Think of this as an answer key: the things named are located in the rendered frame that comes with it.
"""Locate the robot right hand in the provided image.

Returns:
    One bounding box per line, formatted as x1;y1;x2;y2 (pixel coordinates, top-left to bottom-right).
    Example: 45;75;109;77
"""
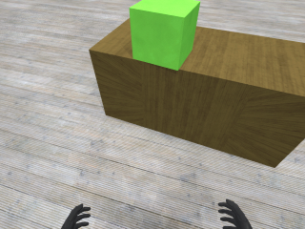
217;199;253;229

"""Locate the robot left hand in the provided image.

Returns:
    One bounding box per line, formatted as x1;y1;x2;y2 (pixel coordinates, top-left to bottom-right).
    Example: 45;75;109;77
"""
61;203;91;229

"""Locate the pedestal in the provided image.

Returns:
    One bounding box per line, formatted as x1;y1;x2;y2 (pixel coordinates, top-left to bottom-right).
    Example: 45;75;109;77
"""
89;18;305;168

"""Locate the carton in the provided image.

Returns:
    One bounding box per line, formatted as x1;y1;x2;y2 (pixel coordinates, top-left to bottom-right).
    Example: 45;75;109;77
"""
129;0;201;71

